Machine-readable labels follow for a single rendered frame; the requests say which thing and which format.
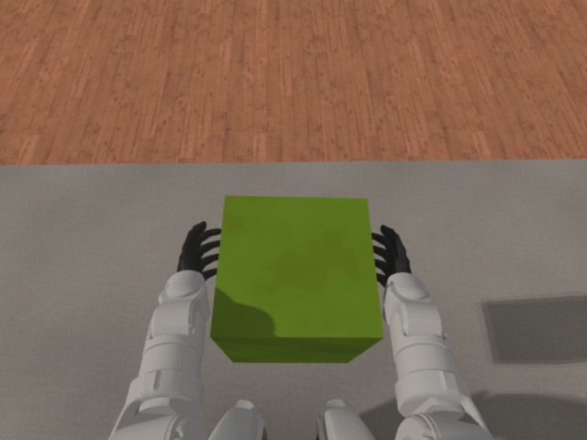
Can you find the right robot hand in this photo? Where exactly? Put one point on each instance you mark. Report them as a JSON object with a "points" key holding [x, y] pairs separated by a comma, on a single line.
{"points": [[394, 254]]}

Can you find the robot right shin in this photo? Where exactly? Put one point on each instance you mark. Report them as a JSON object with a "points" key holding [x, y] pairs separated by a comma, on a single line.
{"points": [[335, 404]]}

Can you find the robot right upper arm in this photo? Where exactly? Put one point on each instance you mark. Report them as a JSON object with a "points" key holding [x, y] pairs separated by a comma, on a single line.
{"points": [[425, 426]]}

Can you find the right robot thigh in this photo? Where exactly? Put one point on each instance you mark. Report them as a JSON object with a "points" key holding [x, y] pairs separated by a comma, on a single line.
{"points": [[341, 423]]}

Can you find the left robot hand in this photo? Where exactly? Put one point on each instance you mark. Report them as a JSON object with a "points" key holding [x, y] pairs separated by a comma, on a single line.
{"points": [[192, 251]]}

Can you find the robot left upper arm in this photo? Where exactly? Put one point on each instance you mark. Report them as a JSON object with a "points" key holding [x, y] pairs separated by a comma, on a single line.
{"points": [[179, 426]]}

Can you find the carton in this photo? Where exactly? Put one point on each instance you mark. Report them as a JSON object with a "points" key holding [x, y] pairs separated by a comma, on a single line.
{"points": [[296, 280]]}

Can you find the robot left forearm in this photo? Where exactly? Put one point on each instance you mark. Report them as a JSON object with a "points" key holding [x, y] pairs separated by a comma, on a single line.
{"points": [[169, 377]]}

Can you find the robot right forearm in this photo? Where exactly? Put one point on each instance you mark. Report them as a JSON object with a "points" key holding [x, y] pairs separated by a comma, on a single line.
{"points": [[428, 381]]}

